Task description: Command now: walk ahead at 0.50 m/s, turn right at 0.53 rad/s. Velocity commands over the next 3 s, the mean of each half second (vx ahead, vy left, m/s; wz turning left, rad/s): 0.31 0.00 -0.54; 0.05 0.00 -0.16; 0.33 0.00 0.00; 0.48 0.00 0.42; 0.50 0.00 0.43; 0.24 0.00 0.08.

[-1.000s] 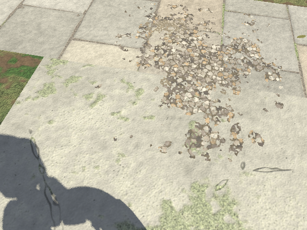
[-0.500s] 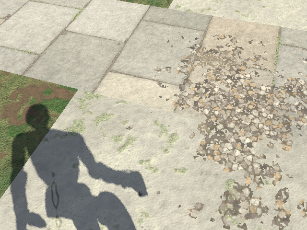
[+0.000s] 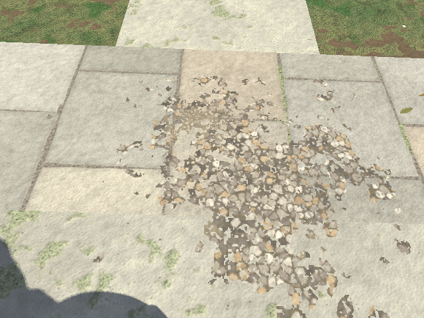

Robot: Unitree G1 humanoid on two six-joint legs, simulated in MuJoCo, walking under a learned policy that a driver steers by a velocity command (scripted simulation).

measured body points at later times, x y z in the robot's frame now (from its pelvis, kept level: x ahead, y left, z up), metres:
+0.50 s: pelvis +0.20 -0.05 -0.01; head +0.24 -0.08 +0.44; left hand +0.35 +0.20 -0.13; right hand +0.25 -0.33 -0.14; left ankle +0.30 +0.10 -0.67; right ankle +0.22 -0.10 -0.75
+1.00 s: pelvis +0.27 -0.02 +0.00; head +0.28 -0.01 +0.45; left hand +0.42 +0.19 -0.15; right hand +0.27 -0.28 -0.13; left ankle +0.30 +0.07 -0.75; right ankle +0.22 -0.11 -0.75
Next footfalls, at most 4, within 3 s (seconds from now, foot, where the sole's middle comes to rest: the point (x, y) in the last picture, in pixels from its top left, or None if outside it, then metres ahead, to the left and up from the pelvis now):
0.22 right None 0.26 -0.11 -0.78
0.78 left None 0.33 0.06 -0.78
1.28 right None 0.32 -0.16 -0.78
1.74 left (241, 259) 0.69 -0.11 -0.78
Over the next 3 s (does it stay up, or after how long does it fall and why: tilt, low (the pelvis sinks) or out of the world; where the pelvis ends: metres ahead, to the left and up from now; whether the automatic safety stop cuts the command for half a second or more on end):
stays up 1.10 -0.14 -0.01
